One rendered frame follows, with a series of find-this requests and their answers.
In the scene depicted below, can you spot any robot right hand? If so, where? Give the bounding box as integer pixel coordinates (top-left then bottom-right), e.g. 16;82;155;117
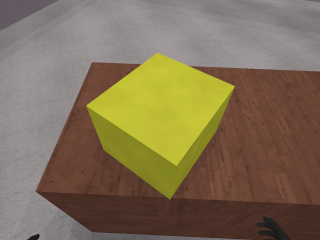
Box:
257;216;290;240

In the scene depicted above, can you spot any pedestal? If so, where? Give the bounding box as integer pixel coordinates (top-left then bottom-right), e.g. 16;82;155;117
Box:
36;62;320;240

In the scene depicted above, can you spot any carton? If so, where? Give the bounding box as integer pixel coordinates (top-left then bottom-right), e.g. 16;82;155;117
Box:
86;53;235;199

